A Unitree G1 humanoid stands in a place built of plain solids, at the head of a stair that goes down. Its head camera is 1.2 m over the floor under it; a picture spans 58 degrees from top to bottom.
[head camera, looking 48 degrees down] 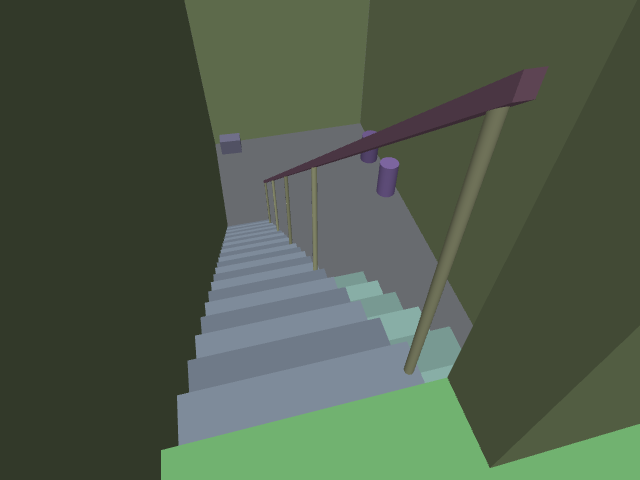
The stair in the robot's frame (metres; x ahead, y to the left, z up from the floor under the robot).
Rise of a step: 0.20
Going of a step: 0.23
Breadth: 0.81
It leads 14 degrees to the left of straight ahead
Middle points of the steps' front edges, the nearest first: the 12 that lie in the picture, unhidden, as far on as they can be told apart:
0.45 0.02 0.00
0.67 0.08 -0.20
0.89 0.13 -0.39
1.11 0.19 -0.59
1.34 0.25 -0.79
1.56 0.30 -0.99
1.78 0.36 -1.19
2.01 0.42 -1.39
2.23 0.47 -1.58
2.45 0.53 -1.78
2.68 0.58 -1.98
2.90 0.64 -2.18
